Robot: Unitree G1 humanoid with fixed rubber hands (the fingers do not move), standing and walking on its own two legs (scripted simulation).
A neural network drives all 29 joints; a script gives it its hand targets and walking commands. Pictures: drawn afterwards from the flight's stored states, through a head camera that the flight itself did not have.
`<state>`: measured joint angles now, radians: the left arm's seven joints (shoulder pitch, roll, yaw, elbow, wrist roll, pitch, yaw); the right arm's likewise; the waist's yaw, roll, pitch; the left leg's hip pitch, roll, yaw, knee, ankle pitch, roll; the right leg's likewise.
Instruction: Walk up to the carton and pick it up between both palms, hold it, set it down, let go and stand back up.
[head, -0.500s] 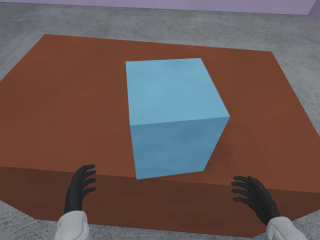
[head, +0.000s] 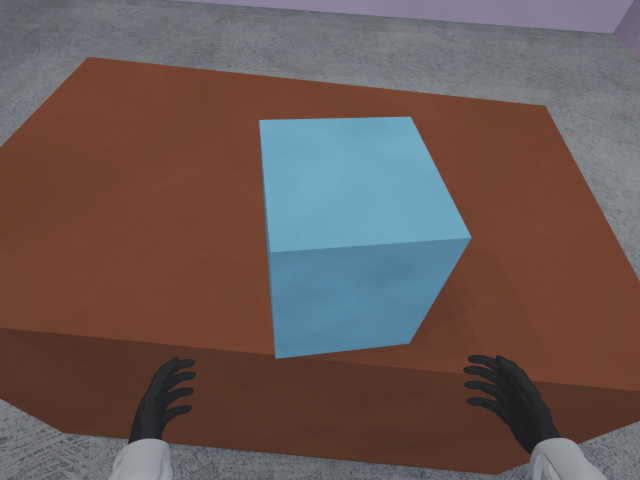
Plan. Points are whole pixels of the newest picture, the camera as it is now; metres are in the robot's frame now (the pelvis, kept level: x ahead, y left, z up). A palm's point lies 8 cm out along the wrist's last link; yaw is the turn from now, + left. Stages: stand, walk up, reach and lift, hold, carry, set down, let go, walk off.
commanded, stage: set down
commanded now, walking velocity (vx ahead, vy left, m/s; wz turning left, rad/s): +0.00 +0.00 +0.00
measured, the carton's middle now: (340, 241) +0.41 +0.01 +0.06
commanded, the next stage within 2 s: let go in 1.02 s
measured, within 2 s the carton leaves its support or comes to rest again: neither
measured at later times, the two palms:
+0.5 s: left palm (154, 441) +0.16 +0.22 -0.06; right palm (523, 426) +0.21 -0.22 -0.01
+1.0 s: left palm (145, 455) +0.15 +0.23 -0.09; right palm (516, 429) +0.20 -0.21 -0.01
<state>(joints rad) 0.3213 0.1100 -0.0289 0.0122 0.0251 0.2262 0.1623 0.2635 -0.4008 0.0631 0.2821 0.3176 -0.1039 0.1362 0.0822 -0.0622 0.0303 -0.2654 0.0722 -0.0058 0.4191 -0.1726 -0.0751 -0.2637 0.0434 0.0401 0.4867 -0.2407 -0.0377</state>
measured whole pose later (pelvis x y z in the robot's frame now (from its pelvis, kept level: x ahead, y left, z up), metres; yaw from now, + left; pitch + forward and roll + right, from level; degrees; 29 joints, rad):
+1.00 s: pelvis +0.00 +0.00 +0.00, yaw +0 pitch -3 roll +1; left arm 0.17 0.22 -0.03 0.42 0.03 0.22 0.03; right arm 0.24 -0.25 0.03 0.37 0.14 -0.18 0.00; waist 0.08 -0.10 0.09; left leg -0.18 0.06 -0.01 0.42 -0.18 -0.08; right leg -0.18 0.04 0.04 0.49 -0.25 -0.03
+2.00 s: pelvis +0.02 +0.02 +0.00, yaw +0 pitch -4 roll -1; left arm 0.27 0.45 -0.03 0.85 0.03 0.02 -0.06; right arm 0.30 -0.31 0.02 0.42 0.02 -0.22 0.01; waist 0.08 -0.06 0.00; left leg -0.19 0.06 -0.01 0.51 -0.26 -0.05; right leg -0.14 0.03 0.04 0.49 -0.29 -0.02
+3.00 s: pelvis +0.01 +0.03 +0.00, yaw +0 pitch -4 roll -1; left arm 0.19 0.38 -0.03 1.01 0.03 0.02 -0.07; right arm 0.28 -0.37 0.02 0.42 0.02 -0.25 0.02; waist 0.08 0.00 0.02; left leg -0.19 0.05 -0.01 0.51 -0.25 -0.04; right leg -0.14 0.02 0.04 0.49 -0.28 -0.02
